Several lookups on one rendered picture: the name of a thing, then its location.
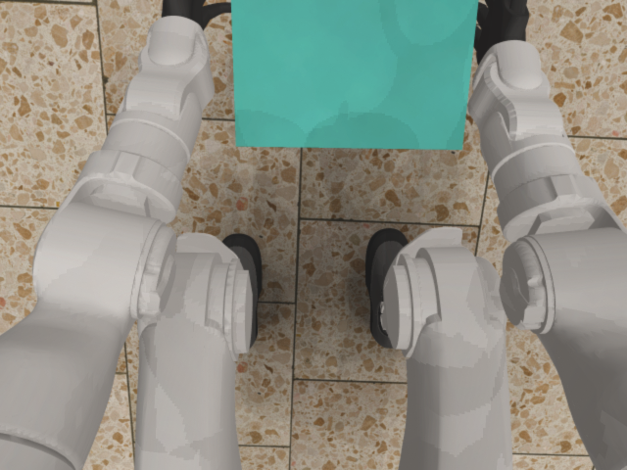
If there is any robot right foot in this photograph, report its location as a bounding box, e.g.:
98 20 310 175
365 228 408 349

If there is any robot right hand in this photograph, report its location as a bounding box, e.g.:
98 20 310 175
473 0 529 66

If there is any left robot forearm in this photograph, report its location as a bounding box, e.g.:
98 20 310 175
32 16 215 295

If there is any carton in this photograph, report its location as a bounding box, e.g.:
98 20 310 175
231 0 479 150

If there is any robot left thigh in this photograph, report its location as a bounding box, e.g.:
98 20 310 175
134 253 253 470

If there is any right robot upper arm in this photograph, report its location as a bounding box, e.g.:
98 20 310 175
499 227 627 470

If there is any left robot upper arm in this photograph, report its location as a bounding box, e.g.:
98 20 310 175
0 202 176 470

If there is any right robot forearm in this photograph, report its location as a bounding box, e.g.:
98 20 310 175
467 40 627 243

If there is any robot left hand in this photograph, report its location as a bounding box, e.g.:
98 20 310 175
162 0 231 31

